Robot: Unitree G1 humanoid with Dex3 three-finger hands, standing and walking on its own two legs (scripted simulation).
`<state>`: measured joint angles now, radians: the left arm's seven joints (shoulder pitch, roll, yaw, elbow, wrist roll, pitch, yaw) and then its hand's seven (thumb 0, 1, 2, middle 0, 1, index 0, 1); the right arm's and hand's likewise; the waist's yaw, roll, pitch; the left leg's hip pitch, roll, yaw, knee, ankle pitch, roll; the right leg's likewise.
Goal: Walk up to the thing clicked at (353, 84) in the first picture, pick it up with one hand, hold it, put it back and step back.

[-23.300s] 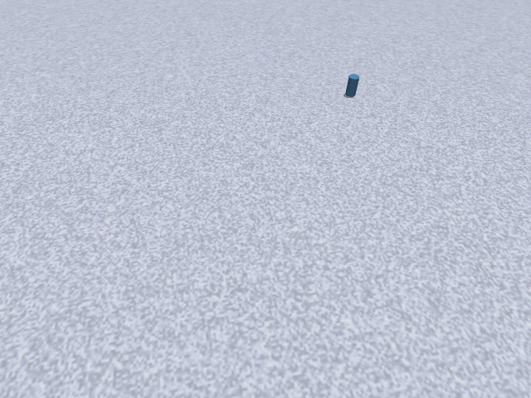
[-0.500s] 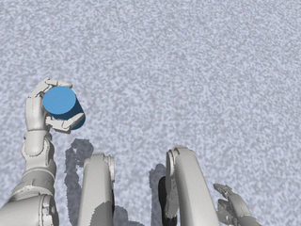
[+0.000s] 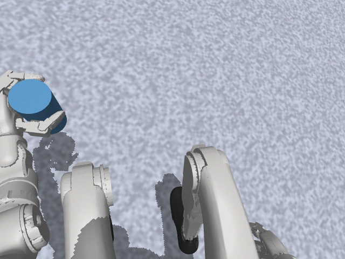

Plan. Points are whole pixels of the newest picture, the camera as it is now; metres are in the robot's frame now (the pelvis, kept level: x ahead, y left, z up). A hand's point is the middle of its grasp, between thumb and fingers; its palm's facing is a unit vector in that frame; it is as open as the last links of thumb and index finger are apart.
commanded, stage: crouch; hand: left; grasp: from the side
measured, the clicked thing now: (42, 110) +0.46 +0.23 -0.10
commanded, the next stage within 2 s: lower in 0.40 s
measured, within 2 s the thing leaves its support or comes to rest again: neither
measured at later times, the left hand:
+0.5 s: hand (48, 114) +0.46 +0.23 -0.13, palm faces +0.15 -0.99 -0.04, open 9.9 cm
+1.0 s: hand (55, 121) +0.46 +0.23 -0.20, palm faces +0.19 -0.98 -0.03, open 9.8 cm
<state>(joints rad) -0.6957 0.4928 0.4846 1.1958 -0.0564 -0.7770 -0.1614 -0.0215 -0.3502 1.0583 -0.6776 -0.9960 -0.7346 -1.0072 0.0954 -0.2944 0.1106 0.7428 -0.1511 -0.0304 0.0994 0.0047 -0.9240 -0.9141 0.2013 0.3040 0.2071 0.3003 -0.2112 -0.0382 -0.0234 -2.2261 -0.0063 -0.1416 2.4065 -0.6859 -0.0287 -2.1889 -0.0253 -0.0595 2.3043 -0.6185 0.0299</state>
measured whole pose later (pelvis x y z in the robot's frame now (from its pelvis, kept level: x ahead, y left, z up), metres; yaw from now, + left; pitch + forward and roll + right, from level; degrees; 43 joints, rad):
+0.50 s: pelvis +0.00 +0.01 -0.03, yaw -3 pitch +25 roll -10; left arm -0.68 0.56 0.47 1.19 -0.05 -0.82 -0.12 -0.02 -0.35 1.06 -0.68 -0.99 -0.74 -1.00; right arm 0.01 -0.32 0.21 0.70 -0.21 0.00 0.13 0.00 -0.93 -0.91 0.20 0.30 0.21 0.30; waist -0.23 -0.08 0.09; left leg -2.26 -0.02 -0.20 2.52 -0.70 -0.03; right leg -2.19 -0.02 -0.11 2.37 -0.62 0.04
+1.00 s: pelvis +0.00 +0.01 -0.04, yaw -6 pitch +21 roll -14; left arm -0.67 0.69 0.51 1.29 -0.04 -0.94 -0.04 -0.02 -0.36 1.07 -0.69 -0.98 -0.75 -0.99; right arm -0.06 -0.35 0.35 0.66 -0.29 0.01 0.14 0.00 -0.94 -0.92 0.20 0.30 0.21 0.30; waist -0.28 -0.18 0.23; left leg -2.25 -0.02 -0.28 2.60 -0.73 -0.03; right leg -2.15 0.00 -0.16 2.39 -0.61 0.06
